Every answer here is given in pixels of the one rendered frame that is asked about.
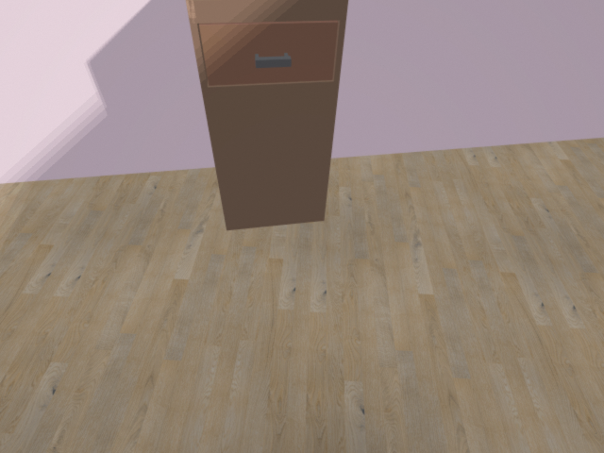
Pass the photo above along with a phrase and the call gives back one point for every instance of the cabinet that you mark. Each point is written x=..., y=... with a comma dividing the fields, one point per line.
x=271, y=142

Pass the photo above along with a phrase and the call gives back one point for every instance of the handle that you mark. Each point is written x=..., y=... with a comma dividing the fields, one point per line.
x=269, y=62

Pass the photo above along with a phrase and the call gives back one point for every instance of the drawer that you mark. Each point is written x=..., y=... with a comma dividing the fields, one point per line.
x=230, y=48

